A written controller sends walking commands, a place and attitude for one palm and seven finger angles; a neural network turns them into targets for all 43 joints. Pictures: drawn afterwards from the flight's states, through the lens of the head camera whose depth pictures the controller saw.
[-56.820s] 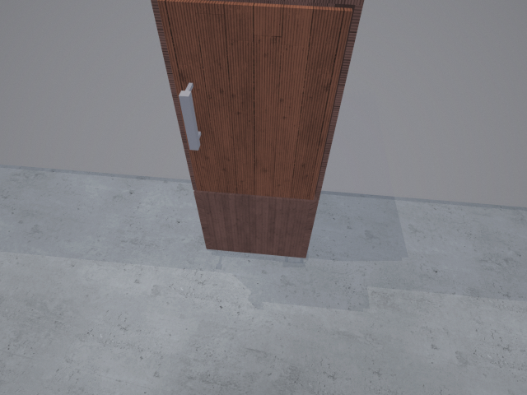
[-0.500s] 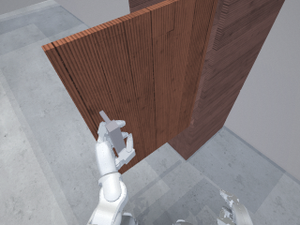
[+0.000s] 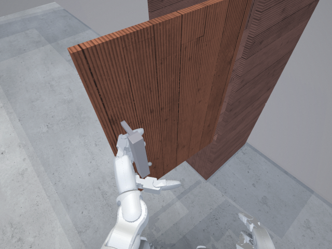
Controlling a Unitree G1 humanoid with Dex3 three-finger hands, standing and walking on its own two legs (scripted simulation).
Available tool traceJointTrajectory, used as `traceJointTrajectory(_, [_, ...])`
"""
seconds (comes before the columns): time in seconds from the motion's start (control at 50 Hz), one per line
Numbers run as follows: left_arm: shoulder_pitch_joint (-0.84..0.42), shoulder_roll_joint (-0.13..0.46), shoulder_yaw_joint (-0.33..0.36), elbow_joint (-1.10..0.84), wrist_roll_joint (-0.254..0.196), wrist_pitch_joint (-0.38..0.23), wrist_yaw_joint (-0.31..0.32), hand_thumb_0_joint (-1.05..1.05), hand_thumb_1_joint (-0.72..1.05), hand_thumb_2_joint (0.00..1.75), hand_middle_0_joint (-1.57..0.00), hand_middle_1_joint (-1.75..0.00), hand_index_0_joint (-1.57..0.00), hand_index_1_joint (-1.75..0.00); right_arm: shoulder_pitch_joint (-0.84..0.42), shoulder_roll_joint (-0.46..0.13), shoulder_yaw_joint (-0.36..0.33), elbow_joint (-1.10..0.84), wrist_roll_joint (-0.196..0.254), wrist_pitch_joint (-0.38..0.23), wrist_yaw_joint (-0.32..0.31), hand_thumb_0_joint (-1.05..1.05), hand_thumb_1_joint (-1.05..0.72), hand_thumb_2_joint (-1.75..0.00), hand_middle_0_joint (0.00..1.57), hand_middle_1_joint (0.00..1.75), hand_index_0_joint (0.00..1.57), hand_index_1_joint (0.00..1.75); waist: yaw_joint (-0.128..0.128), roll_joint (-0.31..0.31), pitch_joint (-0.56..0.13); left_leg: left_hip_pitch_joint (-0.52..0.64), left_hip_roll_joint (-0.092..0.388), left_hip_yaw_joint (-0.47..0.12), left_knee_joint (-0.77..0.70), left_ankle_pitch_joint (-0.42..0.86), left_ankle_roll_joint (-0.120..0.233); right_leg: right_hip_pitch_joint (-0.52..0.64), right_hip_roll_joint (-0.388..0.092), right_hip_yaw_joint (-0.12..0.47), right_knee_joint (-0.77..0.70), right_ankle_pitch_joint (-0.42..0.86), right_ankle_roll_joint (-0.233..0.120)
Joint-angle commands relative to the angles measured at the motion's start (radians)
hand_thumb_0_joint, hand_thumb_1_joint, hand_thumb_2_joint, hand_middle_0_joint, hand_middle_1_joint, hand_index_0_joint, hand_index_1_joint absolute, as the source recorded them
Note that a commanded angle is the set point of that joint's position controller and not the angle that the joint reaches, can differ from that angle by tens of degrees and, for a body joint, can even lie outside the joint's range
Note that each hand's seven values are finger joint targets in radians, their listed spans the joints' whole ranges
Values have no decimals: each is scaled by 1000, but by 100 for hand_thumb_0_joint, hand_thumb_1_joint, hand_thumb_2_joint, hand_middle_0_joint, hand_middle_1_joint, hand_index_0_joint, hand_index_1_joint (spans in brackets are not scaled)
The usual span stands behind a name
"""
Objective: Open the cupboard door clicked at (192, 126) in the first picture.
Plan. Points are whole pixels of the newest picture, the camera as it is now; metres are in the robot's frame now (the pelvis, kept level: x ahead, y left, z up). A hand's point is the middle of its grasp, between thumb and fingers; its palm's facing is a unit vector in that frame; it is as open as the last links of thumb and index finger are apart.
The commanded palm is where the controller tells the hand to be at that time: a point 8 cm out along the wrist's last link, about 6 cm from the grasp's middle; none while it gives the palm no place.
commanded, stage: open thumb and fingers to let go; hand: left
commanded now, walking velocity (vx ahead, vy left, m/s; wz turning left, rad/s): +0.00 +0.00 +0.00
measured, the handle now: (135, 150) +0.34 +0.10 +0.05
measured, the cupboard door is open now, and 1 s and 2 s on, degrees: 85 88 87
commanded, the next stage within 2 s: slide the hand sideways off the handle in 0.14 s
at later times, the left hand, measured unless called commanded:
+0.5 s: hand (148, 180) +0.26 +0.06 +0.05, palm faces -0.19 -0.98 +0.00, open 16.2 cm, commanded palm +0.25 +0.10 +0.05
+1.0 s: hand (134, 191) +0.24 +0.08 +0.05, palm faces -0.11 -0.99 +0.00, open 16.2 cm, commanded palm +0.21 +0.15 +0.05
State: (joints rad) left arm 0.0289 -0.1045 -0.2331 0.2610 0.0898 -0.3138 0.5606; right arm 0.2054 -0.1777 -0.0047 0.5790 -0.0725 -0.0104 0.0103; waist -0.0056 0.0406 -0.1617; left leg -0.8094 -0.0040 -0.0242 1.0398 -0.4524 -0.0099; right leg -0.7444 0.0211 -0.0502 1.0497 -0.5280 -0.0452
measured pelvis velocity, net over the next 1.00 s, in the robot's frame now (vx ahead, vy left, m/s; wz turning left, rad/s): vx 0.00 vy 0.01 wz -0.01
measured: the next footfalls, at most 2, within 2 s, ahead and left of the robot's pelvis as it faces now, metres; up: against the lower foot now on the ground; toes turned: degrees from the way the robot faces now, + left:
none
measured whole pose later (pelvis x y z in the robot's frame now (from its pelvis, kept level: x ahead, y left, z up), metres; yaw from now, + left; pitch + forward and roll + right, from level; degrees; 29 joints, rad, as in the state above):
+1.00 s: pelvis +0.00 +0.01 -0.01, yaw +0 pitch +13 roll -1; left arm 0.30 0.09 -0.20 -0.05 -0.07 -0.33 0.02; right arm 0.23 -0.21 0.03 0.44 0.00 -0.03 -0.01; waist 0.00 0.05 -0.13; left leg -0.84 -0.01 -0.01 1.10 -0.48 0.01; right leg -0.77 0.02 -0.04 1.10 -0.55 -0.03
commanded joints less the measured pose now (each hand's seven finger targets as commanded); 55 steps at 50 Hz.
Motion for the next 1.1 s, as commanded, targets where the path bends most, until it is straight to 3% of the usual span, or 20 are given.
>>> traceJointTrajectory(0.0, [-218,-85,-2,-226,18,-55,31,0,-50,30,-19,-55,-19,-55,-77,-89,-24,-155,-1,-49,-3,0,-90,-90,20,30,20,30,-15,-111,-221,177,-4,-2,-104,192,21,87,-15,17,-188,288,15])
traceJointTrajectory(0.06, [-209,-72,12,-222,21,-50,38,0,-50,30,-17,-40,-17,-40,-87,-91,-23,-156,-1,-51,-3,0,-90,-90,20,30,20,30,-1,-92,-219,171,-3,-7,-110,177,18,81,-11,11,-185,247,9])
traceJointTrajectory(0.1, [-253,-87,3,-205,21,-43,47,0,-50,30,-15,-30,-15,-30,-96,-88,-19,-148,1,-51,-3,0,-90,-90,20,30,20,30,-11,-93,-207,173,-3,-8,-113,147,18,57,-11,9,-189,209,10])
traceJointTrajectory(0.18, [-273,-117,-14,-193,28,-30,58,0,-50,30,-15,-30,-15,-30,-102,-86,-19,-145,-1,-56,1,0,-90,-90,20,30,20,30,-8,-75,-223,175,-3,-14,-112,142,17,43,-8,0,-176,189,6])
traceJointTrajectory(0.22, [-307,-109,-7,-183,28,-28,61,0,-50,30,-15,-30,-15,-30,-104,-88,-19,-137,1,-56,0,0,-90,-90,20,30,20,30,-18,-109,-217,170,-2,-16,-111,127,17,37,-9,1,-181,172,9])
traceJointTrajectory(0.24, [-290,-3,-225,-205,141,-72,-151,0,-50,30,-15,-30,-15,-30,-22,-131,-24,-117,13,-46,6,0,-90,-90,20,30,20,30,-119,-140,-178,195,0,-15,-86,143,38,-8,-18,38,-178,252,15])
traceJointTrajectory(0.26, [-338,52,-159,-284,99,-118,-270,0,-50,30,-15,-30,-15,-30,-16,-125,-38,-149,22,-45,3,0,-90,-90,20,30,20,30,-85,-93,-270,205,-4,-16,-76,180,43,34,-28,41,-157,305,4])
traceJointTrajectory(0.28, [-326,85,-148,-292,81,-147,-341,0,-50,30,-15,-30,-15,-30,-24,-122,-34,-159,25,-50,-4,0,-90,-90,20,30,20,30,-63,-66,-301,217,-9,-11,-71,196,46,56,-30,50,-146,343,4])
traceJointTrajectory(0.3, [-325,101,-144,-302,60,-162,-397,0,-50,30,-15,-30,-15,-30,-26,-121,-31,-166,31,-54,-8,0,-90,-90,20,30,20,30,-63,-61,-305,222,-9,-14,-74,184,44,58,-30,50,-147,331,5])
traceJointTrajectory(0.34, [-330,92,-153,-299,-20,-163,-518,0,-50,30,-15,-30,-15,-30,-32,-124,-21,-186,52,-65,-19,0,-90,-90,20,30,20,30,-79,-56,-247,220,-10,-18,-86,119,46,32,-25,50,-173,249,9])
traceJointTrajectory(0.38, [-313,51,-123,-286,-139,-130,-565,0,-50,30,-15,-30,-15,-30,-49,-125,-10,-205,72,-75,-30,0,-90,-90,20,30,20,30,-69,-55,-195,223,-9,-25,-119,50,40,23,-13,35,-208,147,11])
traceJointTrajectory(0.42, [-252,67,-46,-273,-217,-92,-558,0,-50,30,-15,-30,-15,-30,-64,-135,-6,-217,82,-76,-40,0,-90,-90,20,30,20,30,-42,-114,-167,202,-10,-25,-144,3,35,42,-9,32,-239,72,15])
traceJointTrajectory(0.46, [-200,88,7,-279,-232,-72,-523,0,-50,30,-15,-30,-15,-30,-67,-141,-4,-227,81,-79,-38,0,-90,-90,20,30,20,30,-13,-133,-167,194,-12,-28,-158,19,32,63,-8,17,-227,77,12])
traceJointTrajectory(0.56, [-76,124,19,-319,-117,-103,-434,0,-50,30,-15,-30,-15,-30,-45,-138,-16,-246,61,-72,-6,0,-90,-90,20,30,20,30,4,-91,-180,180,-5,-25,-128,99,30,26,-12,9,-152,155,6])
traceJointTrajectory(0.6, [-29,138,21,-361,-99,-121,-429,0,-50,30,-15,-30,-15,-30,-44,-134,-19,-260,58,-67,5,0,-90,-90,20,30,20,30,6,-86,-191,175,-3,-16,-115,104,30,25,-12,14,-143,166,5])
traceJointTrajectory(0.66, [35,174,38,-410,-87,-122,-440,0,-50,30,-15,-30,-15,-30,-40,-137,-20,-281,58,-54,9,0,-90,-90,20,30,20,30,16,-52,-191,162,-6,-11,-113,104,30,42,-10,22,-140,171,0])
traceJointTrajectory(0.82, [79,171,30,-506,-144,-99,-501,0,-50,30,-15,-30,-15,-30,-33,-138,-12,-301,70,-55,-19,0,-90,-90,20,30,20,30,-24,-79,-149,156,-4,-18,-98,77,34,21,-1,20,-154,165,14])
traceJointTrajectory(0.94, [239,210,91,-542,-174,-92,-534,0,-50,30,-15,-30,-15,-30,-17,-134,-16,-307,70,-71,-29,0,-90,-90,20,30,20,30,1,-91,-207,162,-7,-9,-76,161,32,67,0,21,-130,276,17])
traceJointTrajectory(1.0, [332,265,153,-563,-179,-90,-545,0,-50,30,-15,-30,-15,-30,-9,-134,-19,-314,71,-69,-28,0,-90,-90,20,30,20,30,19,-83,-211,147,-10,-2,-69,202,30,98,-2,30,-120,337,17])
traceJointTrajectory(1.08, [391,277,168,-601,-187,-99,-575,0,-50,30,-15,-30,-15,-30,-11,-131,-22,-324,72,-70,-29,0,-90,-90,20,30,20,30,11,-77,-192,124,-12,3,-50,219,31,100,-4,39,-113,383,22])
